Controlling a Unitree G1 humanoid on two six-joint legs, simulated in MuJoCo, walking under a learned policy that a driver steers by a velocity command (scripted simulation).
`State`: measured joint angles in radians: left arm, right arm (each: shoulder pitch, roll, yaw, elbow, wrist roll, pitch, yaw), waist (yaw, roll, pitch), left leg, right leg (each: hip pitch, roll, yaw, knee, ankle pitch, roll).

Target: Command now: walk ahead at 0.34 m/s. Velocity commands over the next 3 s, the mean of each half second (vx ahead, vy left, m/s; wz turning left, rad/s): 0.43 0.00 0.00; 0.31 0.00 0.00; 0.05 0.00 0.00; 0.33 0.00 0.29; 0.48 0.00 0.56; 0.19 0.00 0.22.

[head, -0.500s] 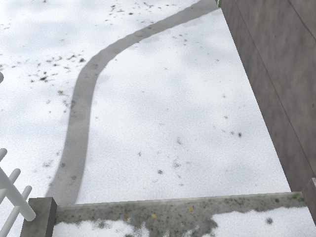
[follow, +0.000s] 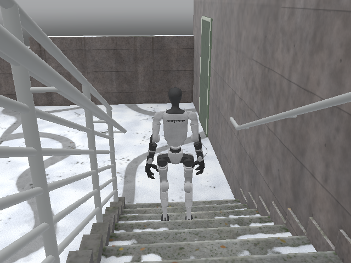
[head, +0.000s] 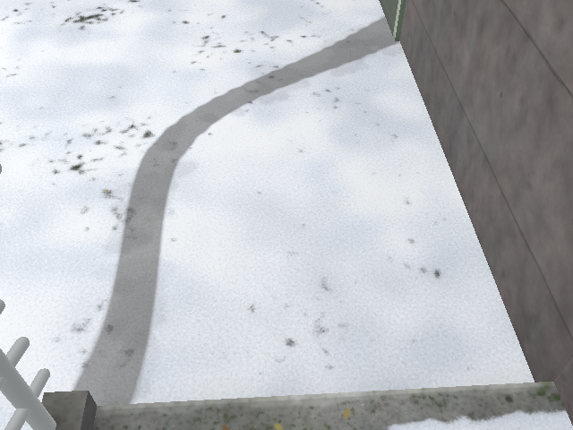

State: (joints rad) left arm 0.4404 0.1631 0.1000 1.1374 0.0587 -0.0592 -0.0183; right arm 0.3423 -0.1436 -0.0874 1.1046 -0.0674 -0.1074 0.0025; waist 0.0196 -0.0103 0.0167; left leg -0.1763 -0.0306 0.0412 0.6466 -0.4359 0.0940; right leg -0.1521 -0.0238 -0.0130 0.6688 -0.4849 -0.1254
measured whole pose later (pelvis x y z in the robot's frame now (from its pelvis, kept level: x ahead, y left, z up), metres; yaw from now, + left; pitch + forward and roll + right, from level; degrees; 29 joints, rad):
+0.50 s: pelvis +0.25 -0.06 -0.14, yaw +0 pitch +0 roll +1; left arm 0.22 0.20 0.05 1.01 0.09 -0.09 -0.08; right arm 0.55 -0.14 -0.01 1.15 -0.06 -0.08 0.09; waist -0.04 0.00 -0.01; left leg -0.39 -0.03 -0.09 1.75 -0.66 0.06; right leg -0.30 -0.01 -0.09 0.55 -0.25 -0.06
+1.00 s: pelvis +0.52 -0.01 -0.28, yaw +0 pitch +1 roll -2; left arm 0.53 0.12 -0.02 1.08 0.03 -0.05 -0.09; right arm 0.15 -0.22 -0.02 0.95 -0.05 -0.07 0.08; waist 0.09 0.03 0.00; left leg -0.32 0.01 0.05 0.38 -0.07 0.03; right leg -0.41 0.01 0.00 1.72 -0.89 0.05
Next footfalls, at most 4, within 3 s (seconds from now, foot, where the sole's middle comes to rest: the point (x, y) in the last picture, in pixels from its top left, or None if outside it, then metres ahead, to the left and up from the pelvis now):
0.40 right None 0.32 -0.14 -0.91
0.92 left None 0.63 0.07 -1.06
1.22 right None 0.64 -0.16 -1.06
2.10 right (327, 328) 1.08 -0.10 -1.21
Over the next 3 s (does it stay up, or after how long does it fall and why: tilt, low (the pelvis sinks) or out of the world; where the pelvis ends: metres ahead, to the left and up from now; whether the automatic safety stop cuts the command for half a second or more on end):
stays up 1.12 0.18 -0.43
